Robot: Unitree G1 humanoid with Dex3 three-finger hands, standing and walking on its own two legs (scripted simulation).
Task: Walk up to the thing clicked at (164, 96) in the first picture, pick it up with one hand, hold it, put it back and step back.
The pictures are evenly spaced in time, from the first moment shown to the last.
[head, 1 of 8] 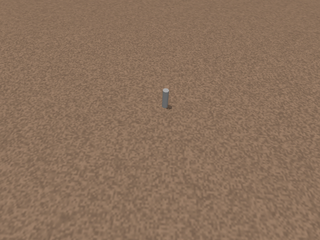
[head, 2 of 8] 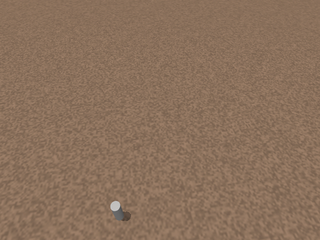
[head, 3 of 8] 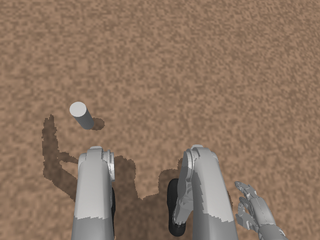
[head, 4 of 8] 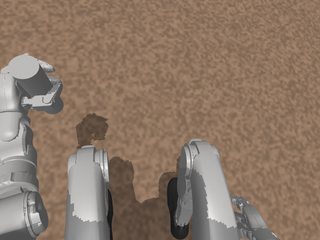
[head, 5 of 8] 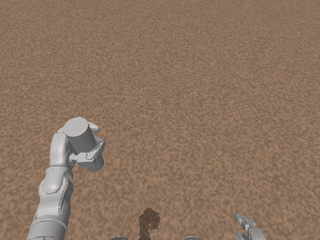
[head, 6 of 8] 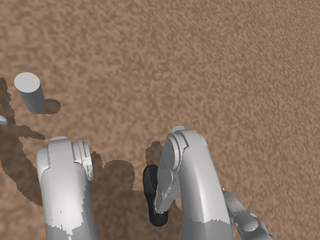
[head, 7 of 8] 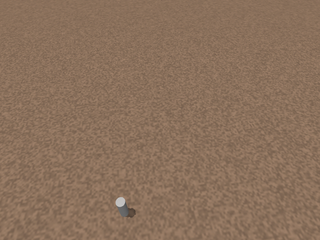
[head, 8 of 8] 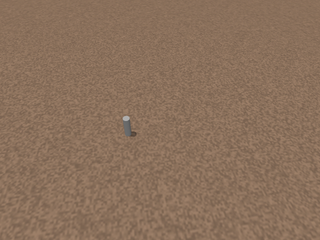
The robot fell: no
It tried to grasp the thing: yes
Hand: left
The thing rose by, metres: 0.68
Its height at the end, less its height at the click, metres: +0.00
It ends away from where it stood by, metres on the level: 0.01
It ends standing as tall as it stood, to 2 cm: yes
